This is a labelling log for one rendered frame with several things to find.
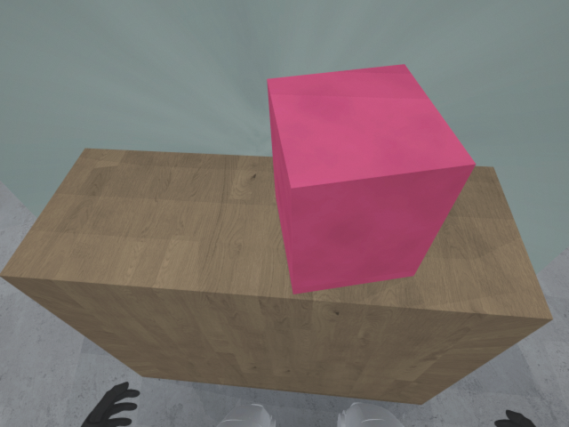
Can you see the pedestal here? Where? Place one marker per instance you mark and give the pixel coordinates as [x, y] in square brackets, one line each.
[174, 263]

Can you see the left robot thigh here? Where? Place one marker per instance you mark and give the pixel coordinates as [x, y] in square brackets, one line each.
[248, 416]

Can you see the carton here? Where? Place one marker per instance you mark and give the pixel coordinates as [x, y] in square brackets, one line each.
[366, 171]

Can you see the left robot hand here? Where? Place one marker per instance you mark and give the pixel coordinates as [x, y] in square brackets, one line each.
[99, 417]

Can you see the robot thigh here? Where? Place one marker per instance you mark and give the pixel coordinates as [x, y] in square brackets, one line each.
[248, 416]
[367, 415]

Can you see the right robot thigh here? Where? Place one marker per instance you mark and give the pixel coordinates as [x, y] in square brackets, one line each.
[367, 415]

